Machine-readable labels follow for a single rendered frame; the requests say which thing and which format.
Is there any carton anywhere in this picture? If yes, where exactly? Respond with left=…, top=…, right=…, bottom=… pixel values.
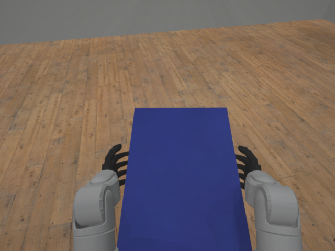
left=117, top=108, right=252, bottom=251

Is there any right robot forearm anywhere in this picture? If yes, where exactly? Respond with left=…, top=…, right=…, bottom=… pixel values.
left=245, top=170, right=303, bottom=251

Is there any right robot hand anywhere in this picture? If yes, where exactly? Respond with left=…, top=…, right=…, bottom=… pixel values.
left=235, top=146, right=261, bottom=190

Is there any left robot forearm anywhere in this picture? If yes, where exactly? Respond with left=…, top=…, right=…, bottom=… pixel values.
left=73, top=170, right=121, bottom=251

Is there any left robot hand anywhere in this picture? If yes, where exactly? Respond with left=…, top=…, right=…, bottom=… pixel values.
left=102, top=144, right=129, bottom=186

